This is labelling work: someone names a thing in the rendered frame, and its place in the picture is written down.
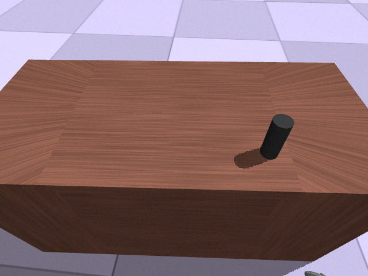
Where can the can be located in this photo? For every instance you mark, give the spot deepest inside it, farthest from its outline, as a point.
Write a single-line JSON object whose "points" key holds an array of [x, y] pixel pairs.
{"points": [[276, 136]]}

